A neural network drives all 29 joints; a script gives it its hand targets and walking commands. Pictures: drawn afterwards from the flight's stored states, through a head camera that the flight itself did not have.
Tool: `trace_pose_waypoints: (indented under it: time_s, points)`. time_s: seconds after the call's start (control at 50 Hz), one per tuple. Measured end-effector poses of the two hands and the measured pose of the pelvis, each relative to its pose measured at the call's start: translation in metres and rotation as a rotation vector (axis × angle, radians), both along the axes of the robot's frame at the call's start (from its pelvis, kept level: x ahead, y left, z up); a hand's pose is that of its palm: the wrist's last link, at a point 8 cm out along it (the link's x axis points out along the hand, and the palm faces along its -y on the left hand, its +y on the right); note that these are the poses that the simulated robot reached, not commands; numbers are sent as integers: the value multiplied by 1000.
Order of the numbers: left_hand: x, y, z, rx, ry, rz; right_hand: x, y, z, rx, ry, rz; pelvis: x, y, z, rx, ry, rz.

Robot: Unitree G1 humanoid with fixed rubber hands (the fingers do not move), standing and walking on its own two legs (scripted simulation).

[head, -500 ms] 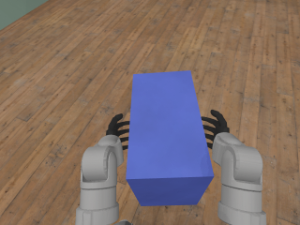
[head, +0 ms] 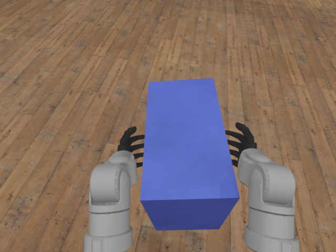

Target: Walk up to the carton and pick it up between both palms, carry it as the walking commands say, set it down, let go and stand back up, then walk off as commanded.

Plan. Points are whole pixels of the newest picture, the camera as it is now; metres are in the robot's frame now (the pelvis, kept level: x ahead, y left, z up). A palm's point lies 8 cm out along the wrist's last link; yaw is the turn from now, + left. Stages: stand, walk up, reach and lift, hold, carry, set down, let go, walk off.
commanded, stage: carry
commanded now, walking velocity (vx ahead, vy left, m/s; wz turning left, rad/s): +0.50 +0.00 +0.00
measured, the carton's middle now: (184, 156) +0.36 -0.01 +0.00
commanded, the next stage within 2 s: none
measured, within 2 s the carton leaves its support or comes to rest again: neither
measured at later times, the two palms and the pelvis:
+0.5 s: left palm (161, 99) +0.51 +0.06 +0.05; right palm (250, 103) +0.51 -0.19 +0.06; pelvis +0.20 -0.05 -0.01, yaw -2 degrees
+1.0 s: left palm (181, 47) +0.76 +0.00 +0.06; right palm (254, 52) +0.74 -0.25 +0.07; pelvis +0.45 -0.10 -0.01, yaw -4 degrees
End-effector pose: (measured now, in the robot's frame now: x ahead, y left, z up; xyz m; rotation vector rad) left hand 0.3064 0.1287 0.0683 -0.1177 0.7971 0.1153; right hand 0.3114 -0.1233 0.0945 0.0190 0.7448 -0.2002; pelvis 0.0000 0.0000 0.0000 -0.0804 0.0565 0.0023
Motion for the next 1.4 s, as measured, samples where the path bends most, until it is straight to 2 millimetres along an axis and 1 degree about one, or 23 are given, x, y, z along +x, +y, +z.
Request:
trace_pose_waypoints:
  time_s: [0.08,0.14,0.2,0.26,0.32,0.42,0.48,0.56,0.62,0.68,0.72,0.78,0.82,0.86,0.92,1.02,1.1,1.14,1.22,1.28,1.34,1.4]
  points:
    - [24,-5,4,7,-12,10,26,-5,2,7,-12,10,26,-8,-1,7,-13,2]
    - [47,-13,4,21,-19,15,50,-14,-1,21,-19,16,50,-16,-4,21,-16,3]
    - [74,-25,4,47,-25,19,78,-26,-9,47,-25,21,77,-27,-11,43,-1,3]
    - [100,-39,-4,78,-40,26,107,-40,-23,77,-41,30,106,-41,-27,76,-15,8]
    - [124,-51,-11,95,13,4,126,-53,-36,90,14,15,130,-47,-23,74,-4,-8]
    - [167,-64,-16,97,67,-29,160,-66,-42,90,68,-16,166,-50,-12,92,42,-30]
    - [195,-67,-18,82,66,-46,186,-69,-38,74,64,-34,192,-49,-11,95,55,-41]
    - [237,-66,-23,55,42,-59,225,-67,-35,45,40,-46,231,-46,-16,78,60,-47]
    - [265,-67,-15,56,37,-64,251,-68,-28,46,35,-48,260,-46,-11,69,43,-55]
    - [294,-73,-3,61,12,-76,277,-74,-17,49,10,-61,289,-49,-7,51,20,-68]
    - [313,-79,1,57,-3,-79,296,-79,-11,45,-5,-64,309,-54,-7,47,7,-71]
    - [343,-90,4,59,-19,-80,324,-91,-9,47,-22,-65,339,-64,-9,50,-8,-73]
    - [364,-99,4,67,-28,-80,346,-100,-11,55,-30,-64,361,-73,-13,58,-1,-75]
    - [384,-109,0,76,-40,-74,367,-110,-17,63,-44,-59,382,-84,-22,77,-3,-71]
    - [412,-120,-2,82,-10,-80,394,-121,-22,71,-12,-59,410,-93,-18,87,11,-75]
    - [461,-129,-7,77,27,-89,442,-130,-26,67,24,-69,456,-99,-12,103,45,-83]
    - [506,-130,-16,61,22,-100,484,-131,-29,45,14,-80,500,-98,-20,80,53,-91]
    - [526,-130,-19,47,27,-100,504,-131,-29,32,19,-79,521,-99,-20,87,40,-88]
    - [566,-136,-8,62,22,-119,541,-137,-20,43,14,-94,561,-100,-11,62,26,-112]
    - [597,-144,-1,62,11,-128,568,-145,-14,44,4,-103,591,-106,-8,49,17,-121]
    - [627,-156,2,57,-3,-133,598,-156,-9,38,-11,-108,623,-116,-8,44,3,-127]
    - [660,-170,1,60,-14,-134,630,-170,-11,40,-22,-109,655,-130,-13,49,-3,-129]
